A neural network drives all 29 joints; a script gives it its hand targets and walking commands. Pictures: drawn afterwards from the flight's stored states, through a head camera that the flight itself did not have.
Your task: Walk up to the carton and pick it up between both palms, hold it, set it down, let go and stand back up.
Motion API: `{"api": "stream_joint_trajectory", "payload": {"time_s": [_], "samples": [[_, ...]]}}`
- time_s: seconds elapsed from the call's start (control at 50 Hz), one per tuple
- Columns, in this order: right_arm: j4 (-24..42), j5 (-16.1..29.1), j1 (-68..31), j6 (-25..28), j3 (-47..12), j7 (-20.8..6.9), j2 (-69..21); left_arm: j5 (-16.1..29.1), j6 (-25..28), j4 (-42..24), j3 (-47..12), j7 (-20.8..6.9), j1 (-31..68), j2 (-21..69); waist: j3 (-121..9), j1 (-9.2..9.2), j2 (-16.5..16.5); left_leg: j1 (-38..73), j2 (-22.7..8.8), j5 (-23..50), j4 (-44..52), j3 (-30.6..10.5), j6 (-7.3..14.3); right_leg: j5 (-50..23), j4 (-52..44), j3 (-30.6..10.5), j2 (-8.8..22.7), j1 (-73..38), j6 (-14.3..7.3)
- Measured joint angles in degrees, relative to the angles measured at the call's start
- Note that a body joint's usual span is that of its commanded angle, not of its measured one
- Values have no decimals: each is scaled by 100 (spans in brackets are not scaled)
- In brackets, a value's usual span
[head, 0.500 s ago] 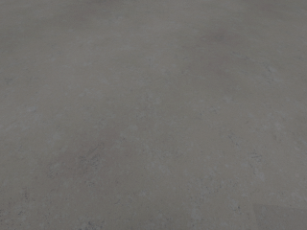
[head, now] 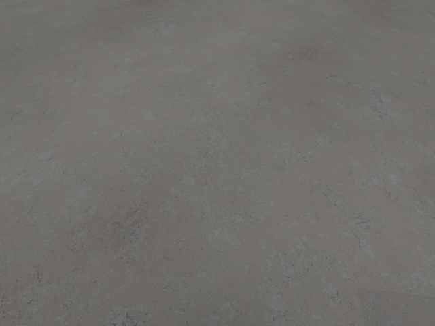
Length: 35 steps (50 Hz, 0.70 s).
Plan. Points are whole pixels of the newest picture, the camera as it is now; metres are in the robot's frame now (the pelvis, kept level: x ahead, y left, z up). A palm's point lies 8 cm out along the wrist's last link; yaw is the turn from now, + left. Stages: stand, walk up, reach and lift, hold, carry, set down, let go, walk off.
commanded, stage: stand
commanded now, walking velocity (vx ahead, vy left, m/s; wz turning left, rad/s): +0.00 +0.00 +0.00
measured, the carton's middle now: out of the picture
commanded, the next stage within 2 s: walk up in 0.12 s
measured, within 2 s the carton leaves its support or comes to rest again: neither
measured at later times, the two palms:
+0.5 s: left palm out of the picture +0.06 +0.25 -0.12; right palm out of the picture +0.00 -0.30 -0.14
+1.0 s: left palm (194, 291) +0.22 +0.05 -0.10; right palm out of the picture -0.21 -0.36 -0.11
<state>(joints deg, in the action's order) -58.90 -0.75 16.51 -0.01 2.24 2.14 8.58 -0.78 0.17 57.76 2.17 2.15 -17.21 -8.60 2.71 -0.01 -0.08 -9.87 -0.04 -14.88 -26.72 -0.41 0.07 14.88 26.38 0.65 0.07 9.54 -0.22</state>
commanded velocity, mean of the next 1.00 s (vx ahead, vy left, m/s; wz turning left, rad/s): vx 0.00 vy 0.00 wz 0.00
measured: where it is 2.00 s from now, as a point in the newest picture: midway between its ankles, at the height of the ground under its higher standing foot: outside the picture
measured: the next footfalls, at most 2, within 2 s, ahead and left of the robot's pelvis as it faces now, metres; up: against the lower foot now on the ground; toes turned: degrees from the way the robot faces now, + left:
right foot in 0.62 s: +0.01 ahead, -0.24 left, +0.00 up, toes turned -23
left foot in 0.84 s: +0.09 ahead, -0.05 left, +0.00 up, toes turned -32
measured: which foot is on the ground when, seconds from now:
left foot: down 0.00-0.62, up 0.64-0.82, down 0.84-1.00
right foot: down 0.00-0.34, up 0.36-0.60, down 0.62-0.84, up 0.86-1.00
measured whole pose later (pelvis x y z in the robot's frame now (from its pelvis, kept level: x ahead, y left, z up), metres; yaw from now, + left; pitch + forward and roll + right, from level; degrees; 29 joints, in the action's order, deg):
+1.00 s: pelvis -0.06 -0.10 -0.01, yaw -43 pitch -3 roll +2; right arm -44.9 -2.6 17.9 2.9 3.0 4.6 17.7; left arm -4.0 -4.7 44.0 2.8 -6.9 -12.1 -21.5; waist 3.3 0.2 2.1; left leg -13.1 -4.2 -12.9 -29.6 10.5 0.9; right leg 15.8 67.2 -3.6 1.1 33.2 5.8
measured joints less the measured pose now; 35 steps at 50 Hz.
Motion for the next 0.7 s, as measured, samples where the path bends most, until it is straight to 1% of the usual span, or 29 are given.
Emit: {"api": "stream_joint_trajectory", "payload": {"time_s": [0.3,0.34,0.38,0.42,0.46,0.5,0.54,0.58,0.6,0.62,0.64,0.66,0.68,0.7], "samples": [[-487,2,60,12,-95,20,-168,5,5,554,-96,16,-25,165,15,3,-1,40,2,100,114,1,-1,-101,-115,-1,2,-41,6],[-317,-67,-20,10,13,70,-146,-12,-55,348,-19,-77,-53,83,84,126,92,-33,1,60,19,214,35,-32,360,-217,-4,313,8],[-66,-106,-198,56,146,177,-35,-138,-167,115,101,-138,-29,-97,177,153,156,-102,-59,-6,-103,480,81,627,1612,-193,41,951,172],[110,-146,-419,104,245,285,110,-249,-304,-84,214,-200,85,-342,305,167,197,-52,-143,-26,-124,737,102,987,2751,-122,208,1467,365],[262,-204,-626,132,303,342,300,-306,-401,-264,285,-290,243,-589,432,193,175,20,-252,-50,-163,944,86,959,3169,-137,435,1701,492],[440,-276,-798,144,336,351,510,-296,-451,-409,305,-409,392,-796,524,213,97,69,-404,-115,-264,1115,62,848,3033,-161,664,1729,532],[629,-356,-932,133,350,320,714,-244,-467,-534,289,-542,510,-951,576,228,-17,93,-609,-229,-448,1262,12,734,2580,-126,839,1589,477],[794,-428,-1024,84,352,271,899,-153,-436,-643,264,-647,572,-1060,561,240,-157,56,-880,-428,-785,1371,-50,618,1988,6,896,1298,371],[853,-444,-1048,51,337,240,975,-113,-400,-698,261,-673,567,-1116,508,252,-212,-21,-1037,-585,-1057,1404,-44,479,1589,72,854,1090,293],[902,-443,-1073,13,312,195,1052,-89,-354,-753,273,-672,553,-1157,453,279,-277,-182,-1193,-808,-1467,1341,49,26,1335,51,714,1016,205],[966,-380,-1114,-53,293,145,1153,-53,-325,-793,271,-670,558,-1111,445,313,-401,-413,-1177,-1371,-1985,984,89,-54,1454,24,546,1108,177],[1056,-285,-1142,-108,268,114,1234,-7,-317,-832,247,-657,548,-1031,446,343,-506,-667,-1009,-1877,-2527,574,80,-13,1494,-16,404,1153,154],[1152,-188,-1155,-126,233,99,1276,18,-326,-870,213,-631,519,-956,444,375,-568,-889,-806,-2132,-2938,293,56,-12,1401,-82,280,1151,121],[1243,-106,-1156,-105,189,95,1275,3,-349,-914,181,-607,477,-907,445,399,-581,-1052,-627,-2128,-3108,161,32,-76,1233,-169,174,1126,83]]}}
